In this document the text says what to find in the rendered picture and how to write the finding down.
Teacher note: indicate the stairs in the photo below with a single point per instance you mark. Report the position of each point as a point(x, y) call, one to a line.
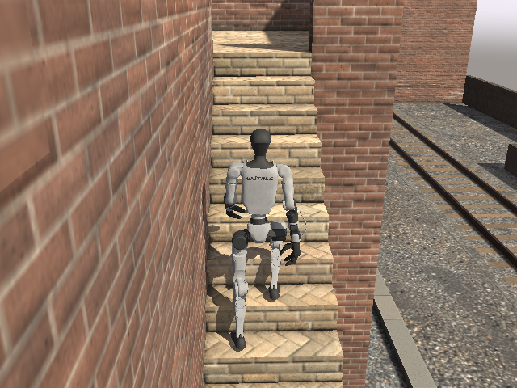
point(292, 341)

